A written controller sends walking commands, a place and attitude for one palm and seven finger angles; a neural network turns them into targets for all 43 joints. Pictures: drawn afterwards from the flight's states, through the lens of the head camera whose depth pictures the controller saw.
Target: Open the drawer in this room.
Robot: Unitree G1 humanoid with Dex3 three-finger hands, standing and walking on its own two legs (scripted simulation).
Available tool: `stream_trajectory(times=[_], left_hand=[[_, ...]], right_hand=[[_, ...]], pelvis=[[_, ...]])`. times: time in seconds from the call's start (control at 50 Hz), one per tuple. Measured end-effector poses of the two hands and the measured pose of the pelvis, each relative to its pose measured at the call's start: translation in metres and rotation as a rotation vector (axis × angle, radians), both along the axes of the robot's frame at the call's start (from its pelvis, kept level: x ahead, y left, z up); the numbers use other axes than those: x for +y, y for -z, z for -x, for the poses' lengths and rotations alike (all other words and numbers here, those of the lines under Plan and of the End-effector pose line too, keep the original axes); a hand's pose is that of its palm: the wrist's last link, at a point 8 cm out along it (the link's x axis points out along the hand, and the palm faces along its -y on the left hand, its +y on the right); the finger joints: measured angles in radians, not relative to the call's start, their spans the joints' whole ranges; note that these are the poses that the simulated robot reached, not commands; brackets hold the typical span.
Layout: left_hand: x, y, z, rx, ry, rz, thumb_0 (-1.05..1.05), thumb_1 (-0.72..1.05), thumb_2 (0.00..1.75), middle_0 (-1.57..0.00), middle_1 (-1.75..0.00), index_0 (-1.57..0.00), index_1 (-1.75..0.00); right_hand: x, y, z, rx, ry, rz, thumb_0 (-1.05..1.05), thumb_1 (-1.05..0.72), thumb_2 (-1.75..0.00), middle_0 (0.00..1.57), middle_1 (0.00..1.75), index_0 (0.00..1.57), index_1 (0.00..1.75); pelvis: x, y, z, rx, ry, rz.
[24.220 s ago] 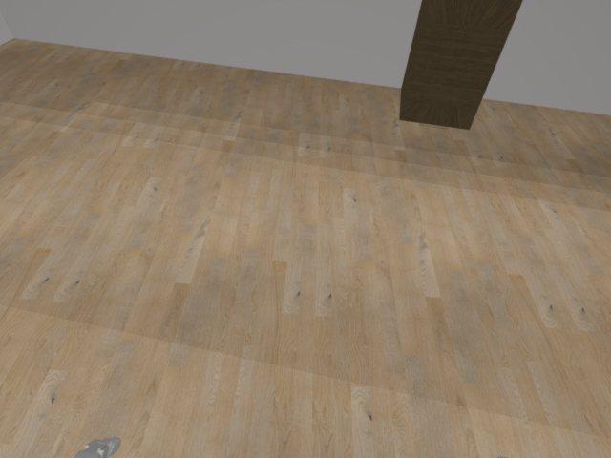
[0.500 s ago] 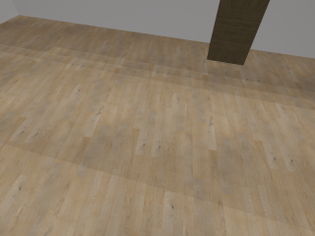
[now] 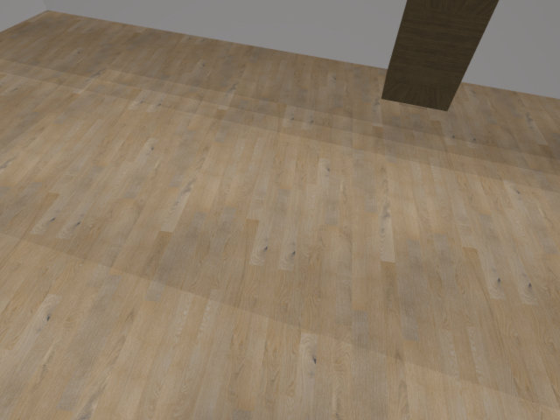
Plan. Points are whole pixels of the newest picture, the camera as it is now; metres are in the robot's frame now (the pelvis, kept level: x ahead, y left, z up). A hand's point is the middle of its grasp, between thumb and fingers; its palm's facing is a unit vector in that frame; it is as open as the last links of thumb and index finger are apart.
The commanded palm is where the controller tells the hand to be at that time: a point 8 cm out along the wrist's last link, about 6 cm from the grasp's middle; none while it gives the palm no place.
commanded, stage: stand and wait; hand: left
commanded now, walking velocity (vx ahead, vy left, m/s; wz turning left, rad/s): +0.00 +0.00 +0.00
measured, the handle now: out of the picture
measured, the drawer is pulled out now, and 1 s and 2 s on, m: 0.00 0.00 0.00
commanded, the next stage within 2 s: turn or walk to find it in 0.30 s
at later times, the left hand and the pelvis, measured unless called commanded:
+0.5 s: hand out of the picture +0.07 +0.25 -0.16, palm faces +0.03 -0.94 -0.33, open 7.4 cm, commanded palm none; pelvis +0.01 +0.00 +0.00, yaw +1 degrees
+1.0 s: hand out of the picture +0.08 +0.24 -0.15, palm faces +0.01 -0.94 -0.34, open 7.4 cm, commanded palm none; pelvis +0.01 -0.01 +0.00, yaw +0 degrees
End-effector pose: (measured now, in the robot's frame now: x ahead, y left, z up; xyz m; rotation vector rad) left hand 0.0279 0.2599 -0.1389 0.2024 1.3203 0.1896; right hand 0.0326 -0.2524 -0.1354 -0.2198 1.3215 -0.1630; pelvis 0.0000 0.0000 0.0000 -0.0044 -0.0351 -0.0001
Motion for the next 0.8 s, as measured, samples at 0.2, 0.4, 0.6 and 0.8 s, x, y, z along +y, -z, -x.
stream_trajectory(times=[0.2, 0.4, 0.6, 0.8], left_hand=[[0.011, -0.005, -0.001, -0.006, 0.004, -0.020, 0.00, 0.90, 0.90, -0.20, -0.30, -0.20, -0.30], [0.029, -0.016, -0.019, -0.036, 0.016, -0.071, 0.00, 0.90, 0.90, -0.20, -0.30, -0.20, -0.30], [0.025, -0.017, -0.035, -0.075, 0.016, -0.076, 0.00, 0.90, 0.90, -0.20, -0.30, -0.20, -0.30], [0.022, -0.021, -0.042, -0.080, 0.031, -0.076, 0.00, 0.90, 0.90, -0.20, -0.30, -0.20, -0.30]], right_hand=[[-0.010, -0.008, -0.027, -0.070, -0.024, 0.023, 0.00, -0.91, -0.89, 0.20, 0.30, 0.21, 0.30], [-0.036, -0.018, -0.046, -0.098, -0.051, 0.078, 0.00, -0.91, -0.89, 0.20, 0.30, 0.21, 0.30], [-0.035, -0.013, -0.054, -0.085, -0.079, 0.062, 0.00, -0.91, -0.89, 0.20, 0.30, 0.20, 0.30], [-0.039, -0.015, -0.061, -0.103, -0.081, 0.061, 0.00, -0.91, -0.89, 0.20, 0.30, 0.21, 0.30]], pelvis=[[0.001, -0.002, -0.001, -0.012, 0.002, 0.000], [-0.002, -0.003, -0.004, -0.003, -0.005, -0.001], [-0.006, -0.001, -0.007, -0.004, -0.022, -0.002], [-0.010, -0.003, -0.010, -0.008, -0.015, -0.003]])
